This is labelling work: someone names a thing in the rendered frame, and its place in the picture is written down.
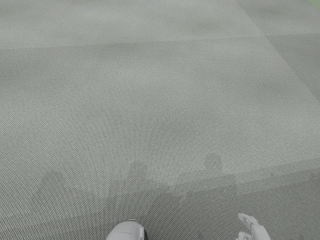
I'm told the right robot hand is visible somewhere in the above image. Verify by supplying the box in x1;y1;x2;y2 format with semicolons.
235;213;271;240

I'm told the robot left thigh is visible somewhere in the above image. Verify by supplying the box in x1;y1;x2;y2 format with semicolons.
106;221;145;240

